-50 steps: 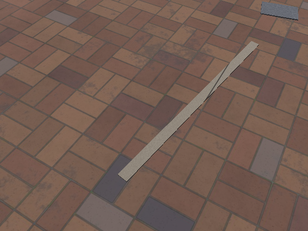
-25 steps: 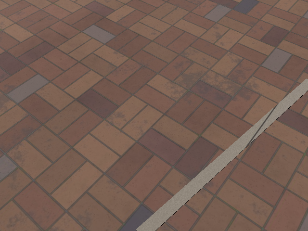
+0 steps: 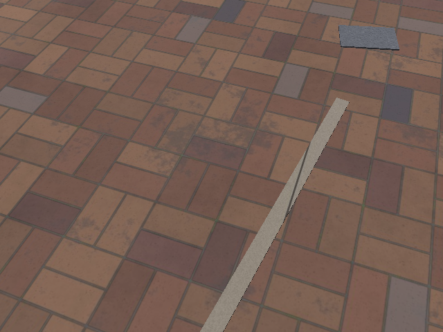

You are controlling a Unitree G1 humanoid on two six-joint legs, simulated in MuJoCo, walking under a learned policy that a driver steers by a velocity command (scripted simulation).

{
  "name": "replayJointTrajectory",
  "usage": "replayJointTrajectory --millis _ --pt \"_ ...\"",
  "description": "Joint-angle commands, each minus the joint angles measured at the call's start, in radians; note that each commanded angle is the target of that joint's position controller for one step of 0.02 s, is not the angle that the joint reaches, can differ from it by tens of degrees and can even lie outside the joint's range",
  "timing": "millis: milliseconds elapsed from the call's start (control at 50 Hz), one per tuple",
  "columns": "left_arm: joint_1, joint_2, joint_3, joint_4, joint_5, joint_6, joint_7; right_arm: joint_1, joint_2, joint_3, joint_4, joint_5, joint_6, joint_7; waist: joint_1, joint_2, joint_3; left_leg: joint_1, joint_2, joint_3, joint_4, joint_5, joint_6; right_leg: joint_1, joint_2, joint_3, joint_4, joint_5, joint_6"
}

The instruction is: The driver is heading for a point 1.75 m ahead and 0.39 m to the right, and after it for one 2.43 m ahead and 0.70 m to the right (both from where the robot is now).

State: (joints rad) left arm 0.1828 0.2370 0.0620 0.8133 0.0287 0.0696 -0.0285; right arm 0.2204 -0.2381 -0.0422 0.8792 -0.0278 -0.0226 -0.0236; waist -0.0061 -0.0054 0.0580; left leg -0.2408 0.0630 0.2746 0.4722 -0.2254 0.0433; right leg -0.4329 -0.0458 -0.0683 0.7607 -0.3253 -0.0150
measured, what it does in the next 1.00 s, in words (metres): steps on the spot, turning right: right foot, then left foot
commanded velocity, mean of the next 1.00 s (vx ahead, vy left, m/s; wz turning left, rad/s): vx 0.03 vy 0.00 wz -0.48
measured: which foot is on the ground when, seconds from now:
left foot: down 0.00-0.06, up 0.08-0.54, down 0.56-0.94, up 0.96-1.00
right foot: up 0.00-0.04, down 0.06-0.56, up 0.58-0.92, down 0.94-1.00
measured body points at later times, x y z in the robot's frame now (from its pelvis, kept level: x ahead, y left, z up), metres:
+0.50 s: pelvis +0.01 -0.01 +0.00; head +0.05 -0.02 +0.45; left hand +0.19 +0.23 -0.12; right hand +0.06 -0.30 -0.11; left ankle +0.04 +0.11 -0.71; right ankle +0.03 -0.10 -0.74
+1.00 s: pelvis +0.00 -0.01 +0.00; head +0.00 -0.02 +0.45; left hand +0.22 +0.17 -0.12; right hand -0.06 -0.28 -0.13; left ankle +0.04 +0.10 -0.72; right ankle -0.07 -0.08 -0.74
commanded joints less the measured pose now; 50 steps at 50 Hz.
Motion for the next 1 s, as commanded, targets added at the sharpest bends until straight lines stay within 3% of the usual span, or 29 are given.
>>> replayJointTrajectory --millis 20,40,60,80,100,120,140,160,200,240,400,480,520,540,560,580,600,620,640,680,720,760,820,880,920,940,960,980,1000 --pt "0.026 0.072 0.018 -0.076 -0.003 -0.013 -0.002 0.003 -0.175 -0.049 -0.050 0.003 0.012 -0.001 0.007 0.123 -0.093 0.044 0.291 -0.172 -0.081 0.173 0.117 0.106 0.017 -0.026 -0.121 -0.031 -0.028" --pt "0.048 0.073 0.018 -0.074 -0.003 -0.024 0.001 0.013 -0.178 -0.054 -0.044 0.003 0.021 -0.001 0.022 0.084 -0.097 0.022 0.269 -0.146 -0.012 0.113 0.074 0.175 0.030 -0.023 -0.231 0.045 -0.042" --pt "0.090 0.118 0.029 -0.062 0.003 -0.042 0.010 0.062 -0.153 -0.053 -0.033 -0.006 0.032 0.002 0.028 -0.050 -0.104 -0.026 0.205 -0.097 0.145 0.002 0.010 0.249 -0.018 0.094 -0.378 0.131 -0.062" --pt "0.089 0.270 0.063 -0.084 0.006 -0.053 0.023 0.071 -0.066 -0.033 -0.087 0.003 0.040 0.008 0.003 -0.354 -0.086 -0.278 0.021 -0.021 0.407 -0.351 -0.077 0.334 -0.297 0.491 -0.454 0.468 -0.171" --pt "0.182 0.292 0.080 -0.061 -0.007 -0.048 0.028 -0.035 -0.097 -0.033 -0.113 -0.004 0.059 -0.005 0.090 -0.239 -0.100 -0.351 -0.048 -0.194 0.577 -0.445 -0.085 0.317 -0.347 0.547 -0.458 0.579 -0.297" --pt "0.168 0.251 0.069 -0.055 -0.011 -0.043 0.035 -0.042 -0.097 -0.034 -0.115 0.005 0.067 -0.005 0.060 -0.150 -0.086 -0.367 -0.029 -0.256 0.641 -0.378 -0.086 0.303 -0.299 0.468 -0.448 0.551 -0.302" --pt "0.094 0.209 0.056 -0.067 -0.015 -0.035 0.040 -0.034 -0.092 -0.034 -0.106 0.017 0.061 -0.002 0.026 -0.115 -0.059 -0.359 -0.017 -0.283 0.629 -0.281 -0.080 0.269 -0.232 0.392 -0.454 0.481 -0.266" --pt "0.025 0.183 0.048 -0.086 -0.019 -0.031 0.042 -0.031 -0.100 -0.037 -0.101 0.014 0.052 -0.002 0.001 -0.116 -0.057 -0.356 -0.012 -0.295 0.598 -0.214 -0.074 0.270 -0.177 0.349 -0.454 0.438 -0.228" --pt "-0.010 0.148 0.037 -0.107 -0.025 -0.031 0.040 -0.002 -0.119 -0.045 -0.087 -0.007 0.051 0.002 -0.008 -0.106 -0.106 -0.319 -0.036 -0.286 0.620 -0.161 -0.076 0.288 -0.139 0.314 -0.436 0.529 -0.220" --pt "0.023 0.167 0.043 -0.101 -0.026 -0.040 0.034 -0.002 -0.104 -0.042 -0.094 0.001 0.057 0.004 0.000 -0.071 -0.129 -0.314 -0.043 -0.296 0.589 -0.157 -0.084 0.313 -0.138 0.329 -0.429 0.541 -0.226" --pt "0.060 0.211 0.058 -0.102 -0.009 -0.032 0.029 -0.069 -0.099 -0.030 -0.146 0.014 0.060 -0.009 0.043 -0.109 -0.110 -0.240 -0.078 -0.320 0.348 -0.186 -0.081 0.277 -0.125 0.470 -0.432 0.320 -0.236" --pt "0.023 0.216 0.063 -0.107 -0.008 -0.026 0.018 -0.034 -0.107 -0.027 -0.158 0.026 0.046 -0.015 0.027 -0.123 -0.123 -0.118 -0.114 -0.322 0.212 -0.200 -0.056 0.239 -0.106 0.545 -0.410 0.365 -0.207" --pt "-0.020 0.212 0.062 -0.111 -0.016 -0.020 0.016 0.031 -0.101 -0.024 -0.148 0.030 0.035 -0.021 -0.015 -0.116 -0.122 0.011 -0.129 -0.316 0.025 -0.123 -0.036 0.185 -0.068 0.556 -0.384 0.336 -0.158" --pt "-0.039 0.197 0.058 -0.117 -0.026 -0.020 0.019 0.073 -0.115 -0.028 -0.140 0.024 0.027 -0.028 -0.040 -0.089 -0.118 0.114 -0.096 -0.339 -0.128 -0.051 -0.022 0.114 -0.024 0.534 -0.350 0.236 -0.106" --pt "-0.007 0.135 0.042 -0.127 -0.032 -0.024 0.021 0.070 -0.201 -0.044 -0.149 0.007 0.023 -0.038 -0.013 0.076 -0.116 0.191 0.109 -0.532 -0.256 -0.128 0.026 0.004 0.072 0.424 -0.204 0.004 -0.041" --pt "0.021 0.123 0.043 -0.133 -0.030 -0.028 0.030 -0.028 -0.288 -0.061 -0.185 0.000 0.029 -0.035 0.017 0.268 -0.074 0.141 0.322 -0.777 -0.307 -0.028 0.143 -0.144 0.251 0.179 0.011 -0.217 -0.002" --pt "0.019 0.198 0.059 -0.116 0.008 -0.026 0.032 -0.028 -0.237 -0.053 -0.191 -0.008 0.032 -0.027 0.013 0.161 -0.068 0.049 0.348 -0.727 -0.262 0.112 0.206 -0.097 0.157 0.187 0.217 -0.237 0.008" --pt "0.038 0.202 0.067 -0.095 0.003 -0.023 0.025 -0.077 -0.166 -0.031 -0.203 0.002 0.031 -0.023 0.045 0.099 -0.057 0.015 0.282 -0.626 -0.239 0.177 0.193 -0.066 0.148 0.194 0.298 -0.185 0.009" --pt "0.067 0.192 0.067 -0.076 0.001 -0.014 0.017 -0.122 -0.136 -0.023 -0.213 0.004 0.032 -0.019 0.068 0.087 -0.039 0.003 0.212 -0.518 -0.221 0.215 0.159 -0.059 0.141 0.181 0.362 -0.127 0.018" --pt "0.087 0.176 0.061 -0.066 -0.004 -0.002 -0.003 -0.122 -0.131 -0.019 -0.220 0.004 0.029 -0.022 0.056 0.148 -0.052 0.070 0.145 -0.413 -0.189 0.309 0.137 -0.091 0.137 0.155 0.404 -0.081 0.044" --pt "0.044 0.157 0.050 -0.077 -0.011 0.000 -0.007 -0.050 -0.141 -0.024 -0.199 0.004 0.027 -0.019 0.013 0.141 -0.060 0.147 0.148 -0.395 -0.162 0.391 0.156 -0.113 0.139 0.145 0.351 -0.087 0.067" --pt "0.008 0.137 0.039 -0.088 -0.013 0.003 -0.004 0.005 -0.156 -0.030 -0.175 0.007 0.023 -0.017 -0.016 0.144 -0.071 0.216 0.172 -0.403 -0.140 0.439 0.172 -0.112 0.133 0.150 0.255 -0.110 0.075" --pt "-0.006 0.111 0.019 -0.087 -0.018 0.006 0.002 -0.001 -0.170 -0.034 -0.162 0.005 0.021 -0.005 -0.023 0.175 -0.086 0.200 0.174 -0.380 -0.112 0.457 0.169 0.008 0.113 0.113 0.065 -0.151 0.062" --pt "-0.004 0.113 0.009 -0.084 -0.029 0.001 0.013 0.002 -0.193 -0.041 -0.141 0.002 0.030 0.011 -0.027 0.209 -0.095 0.164 0.174 -0.381 -0.075 0.520 0.169 0.132 0.114 0.051 -0.113 -0.140 0.036" --pt "0.061 0.090 -0.005 -0.051 -0.019 -0.015 0.018 -0.004 -0.189 -0.039 -0.128 0.009 0.040 0.019 0.016 0.170 -0.114 0.081 0.147 -0.364 -0.056 0.250 0.125 0.308 0.122 0.012 -0.383 0.032 0.000" --pt "0.079 0.103 -0.007 -0.038 -0.004 -0.028 0.023 0.014 -0.160 -0.032 -0.120 0.007 0.041 0.021 0.025 0.112 -0.114 -0.036 0.121 -0.353 -0.033 0.037 0.079 0.440 0.094 0.070 -0.456 0.060 -0.023" --pt "0.145 0.161 -0.002 -0.026 0.012 -0.043 0.028 0.014 -0.078 -0.011 -0.139 -0.003 0.040 0.029 0.043 -0.104 -0.132 -0.208 0.032 -0.258 0.164 -0.226 0.027 0.573 -0.122 0.356 -0.552 -0.153 -0.070" --pt "0.193 0.306 0.039 -0.005 0.004 -0.043 0.028 -0.073 -0.089 -0.007 -0.188 -0.001 0.043 0.022 0.093 -0.301 -0.020 -0.386 -0.088 -0.193 0.276 -0.365 0.002 0.439 -0.300 0.631 -0.642 -0.311 -0.204" --pt "0.186 0.251 0.029 0.003 0.011 -0.050 0.027 -0.126 -0.167 -0.029 -0.191 -0.008 0.045 0.023 0.101 -0.177 0.078 -0.409 -0.029 -0.277 0.392 -0.316 0.005 0.374 -0.300 0.632 -0.667 -0.376 -0.249"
